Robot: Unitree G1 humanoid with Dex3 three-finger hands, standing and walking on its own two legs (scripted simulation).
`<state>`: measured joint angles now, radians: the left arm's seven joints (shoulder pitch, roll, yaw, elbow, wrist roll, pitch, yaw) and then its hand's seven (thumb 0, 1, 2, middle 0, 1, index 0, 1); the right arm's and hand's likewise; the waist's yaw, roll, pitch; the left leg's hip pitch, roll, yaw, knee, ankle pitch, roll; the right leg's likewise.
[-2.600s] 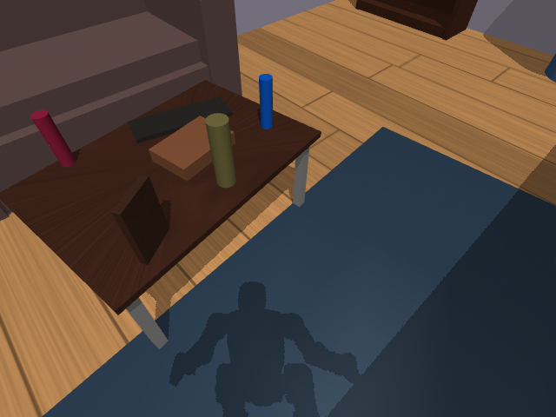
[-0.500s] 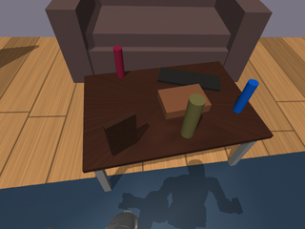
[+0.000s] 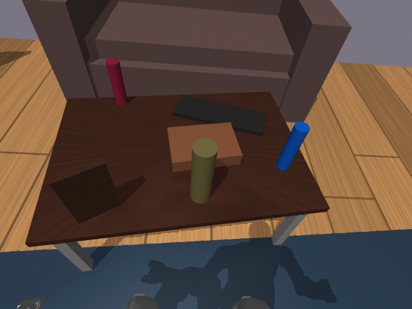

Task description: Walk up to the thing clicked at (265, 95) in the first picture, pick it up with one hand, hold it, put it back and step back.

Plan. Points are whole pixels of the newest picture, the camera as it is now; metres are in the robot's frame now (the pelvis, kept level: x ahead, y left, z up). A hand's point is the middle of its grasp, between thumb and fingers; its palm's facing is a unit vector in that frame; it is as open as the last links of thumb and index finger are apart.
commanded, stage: walk up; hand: right
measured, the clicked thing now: (291, 147) +0.67 -0.32 -0.18
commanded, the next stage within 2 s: none
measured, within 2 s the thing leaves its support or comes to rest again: neither
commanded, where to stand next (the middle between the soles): +0.13 -0.16 m, yaw +8 degrees
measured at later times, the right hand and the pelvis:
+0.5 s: hand out of the picture +0.14 -0.49 -0.09, palm faces -0.10 +0.82 -0.56, open 7.4 cm; pelvis +0.06 -0.18 +0.02, yaw +4 degrees
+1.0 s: hand (397, 260) +0.26 -0.47 -0.12, palm faces -0.20 +0.91 -0.37, open 7.4 cm; pelvis +0.09 -0.22 +0.02, yaw +9 degrees
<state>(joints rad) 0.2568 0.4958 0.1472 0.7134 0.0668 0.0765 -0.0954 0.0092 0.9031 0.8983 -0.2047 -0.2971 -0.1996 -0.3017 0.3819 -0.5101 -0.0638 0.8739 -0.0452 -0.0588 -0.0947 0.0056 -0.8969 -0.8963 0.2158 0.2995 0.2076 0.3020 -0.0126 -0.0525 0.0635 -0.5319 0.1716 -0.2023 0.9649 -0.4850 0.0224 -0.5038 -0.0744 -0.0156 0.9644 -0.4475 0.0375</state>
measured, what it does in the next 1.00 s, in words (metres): steps to the right: left foot, then right foot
